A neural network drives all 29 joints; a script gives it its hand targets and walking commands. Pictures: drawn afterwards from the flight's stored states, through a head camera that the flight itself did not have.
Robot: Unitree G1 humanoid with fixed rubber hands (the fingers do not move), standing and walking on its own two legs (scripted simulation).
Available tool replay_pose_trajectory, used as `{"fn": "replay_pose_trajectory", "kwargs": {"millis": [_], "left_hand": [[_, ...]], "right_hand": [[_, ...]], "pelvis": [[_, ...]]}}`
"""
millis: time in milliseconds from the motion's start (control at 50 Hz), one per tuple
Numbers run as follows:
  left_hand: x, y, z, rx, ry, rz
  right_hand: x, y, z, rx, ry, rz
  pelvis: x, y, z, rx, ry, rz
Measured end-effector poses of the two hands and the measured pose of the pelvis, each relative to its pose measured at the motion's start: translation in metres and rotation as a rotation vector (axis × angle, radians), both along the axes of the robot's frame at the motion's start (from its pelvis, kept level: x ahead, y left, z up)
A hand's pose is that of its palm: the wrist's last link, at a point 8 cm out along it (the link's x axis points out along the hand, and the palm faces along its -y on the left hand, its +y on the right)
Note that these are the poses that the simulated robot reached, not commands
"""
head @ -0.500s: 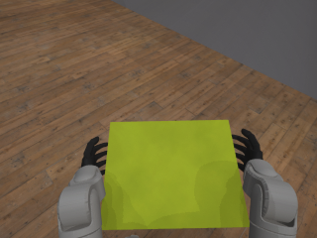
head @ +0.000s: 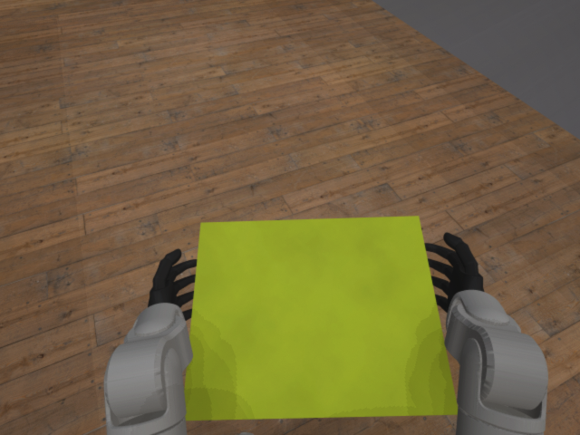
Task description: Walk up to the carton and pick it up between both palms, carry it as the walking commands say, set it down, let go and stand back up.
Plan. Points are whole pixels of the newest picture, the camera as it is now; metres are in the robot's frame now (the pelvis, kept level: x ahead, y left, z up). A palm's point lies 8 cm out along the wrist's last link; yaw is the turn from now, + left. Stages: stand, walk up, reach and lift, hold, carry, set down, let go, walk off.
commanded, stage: carry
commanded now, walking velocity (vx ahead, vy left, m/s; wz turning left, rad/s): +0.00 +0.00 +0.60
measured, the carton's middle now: (310, 321) +0.27 +0.00 +0.00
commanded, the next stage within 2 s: none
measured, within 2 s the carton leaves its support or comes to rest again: neither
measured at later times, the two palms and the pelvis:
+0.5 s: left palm (36, 373) +0.17 +0.27 +0.11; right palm (371, 298) +0.26 -0.06 +0.10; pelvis -0.03 +0.05 +0.01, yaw +15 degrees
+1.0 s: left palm out of the picture +0.04 +0.41 +0.10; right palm (219, 330) +0.22 +0.11 +0.09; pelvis -0.09 +0.13 +0.01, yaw +30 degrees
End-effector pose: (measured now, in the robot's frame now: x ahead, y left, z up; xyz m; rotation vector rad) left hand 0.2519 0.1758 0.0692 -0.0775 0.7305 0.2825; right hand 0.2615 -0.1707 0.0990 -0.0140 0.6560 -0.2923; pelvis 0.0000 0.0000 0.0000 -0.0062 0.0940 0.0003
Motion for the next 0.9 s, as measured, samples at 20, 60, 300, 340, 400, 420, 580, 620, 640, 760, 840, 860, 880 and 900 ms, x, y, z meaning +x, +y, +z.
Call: {"fn": "replay_pose_trajectory", "kwargs": {"millis": [20, 60, 300, 340, 400, 420, 580, 620, 640, 760, 840, 860, 880, 900], "left_hand": [[-0.003, 0.007, 0.000, -0.008, 0.000, 0.012], [-0.005, 0.017, 0.004, -0.013, -0.016, 0.028], [-0.034, 0.039, 0.035, 0.107, -0.051, 0.084], [-0.040, 0.045, 0.042, 0.120, -0.063, 0.102], [-0.051, 0.058, 0.046, 0.125, -0.074, 0.133], [-0.055, 0.064, 0.046, 0.125, -0.073, 0.148], [-0.110, 0.144, 0.025, 0.090, -0.032, 0.317], [-0.126, 0.167, 0.013, 0.063, -0.028, 0.358], [-0.134, 0.177, 0.007, 0.043, -0.019, 0.381], [-0.166, 0.210, 0.001, -0.006, -0.013, 0.448], [-0.179, 0.221, 0.007, 0.019, -0.018, 0.469], [-0.183, 0.223, 0.009, 0.030, -0.016, 0.473], [-0.186, 0.224, 0.011, 0.041, -0.013, 0.477], [-0.189, 0.224, 0.014, 0.054, -0.010, 0.480]], "right_hand": [[0.002, 0.007, 0.003, -0.008, 0.001, 0.013], [0.004, 0.018, 0.007, -0.015, -0.012, 0.030], [-0.006, 0.040, -0.005, 0.100, -0.045, 0.088], [-0.006, 0.047, -0.001, 0.112, -0.059, 0.106], [-0.005, 0.061, 0.004, 0.117, -0.071, 0.135], [-0.004, 0.068, 0.004, 0.117, -0.070, 0.149], [-0.002, 0.163, -0.004, 0.082, -0.030, 0.317], [-0.005, 0.192, -0.007, 0.056, -0.026, 0.359], [-0.007, 0.204, -0.006, 0.036, -0.017, 0.382], [-0.017, 0.248, 0.003, -0.015, -0.009, 0.452], [-0.024, 0.262, 0.001, 0.008, -0.015, 0.472], [-0.026, 0.264, -0.001, 0.018, -0.012, 0.477], [-0.028, 0.266, -0.003, 0.030, -0.009, 0.480], [-0.030, 0.267, -0.004, 0.042, -0.006, 0.484]], "pelvis": [[0.000, 0.003, 0.001, -0.008, -0.001, 0.004], [-0.001, 0.009, 0.003, -0.017, -0.002, 0.013], [-0.016, 0.025, 0.004, 0.028, -0.025, 0.086], [-0.018, 0.028, 0.006, 0.037, -0.034, 0.109], [-0.022, 0.034, 0.007, 0.043, -0.035, 0.147], [-0.024, 0.036, 0.007, 0.043, -0.032, 0.167], [-0.043, 0.078, 0.001, -0.002, -0.001, 0.345], [-0.048, 0.093, -0.005, -0.005, -0.003, 0.379], [-0.050, 0.098, -0.005, 0.003, -0.009, 0.392], [-0.063, 0.118, 0.003, -0.018, -0.016, 0.423], [-0.072, 0.127, 0.003, -0.006, -0.016, 0.444], [-0.075, 0.129, 0.003, -0.003, -0.015, 0.449], [-0.077, 0.130, 0.004, 0.001, -0.014, 0.453], [-0.080, 0.130, 0.004, 0.005, -0.012, 0.457]]}}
